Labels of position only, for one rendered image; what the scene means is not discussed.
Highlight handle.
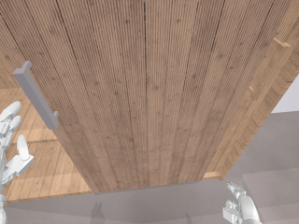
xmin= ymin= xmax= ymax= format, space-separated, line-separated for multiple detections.
xmin=250 ymin=42 xmax=291 ymax=101
xmin=12 ymin=61 xmax=59 ymax=130

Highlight wardrobe door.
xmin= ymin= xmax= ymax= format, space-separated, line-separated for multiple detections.
xmin=206 ymin=0 xmax=299 ymax=173
xmin=0 ymin=0 xmax=292 ymax=193

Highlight robot left hand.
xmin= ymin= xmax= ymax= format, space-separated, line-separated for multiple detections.
xmin=0 ymin=101 xmax=34 ymax=193

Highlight robot right hand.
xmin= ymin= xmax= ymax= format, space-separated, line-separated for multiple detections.
xmin=222 ymin=182 xmax=260 ymax=224

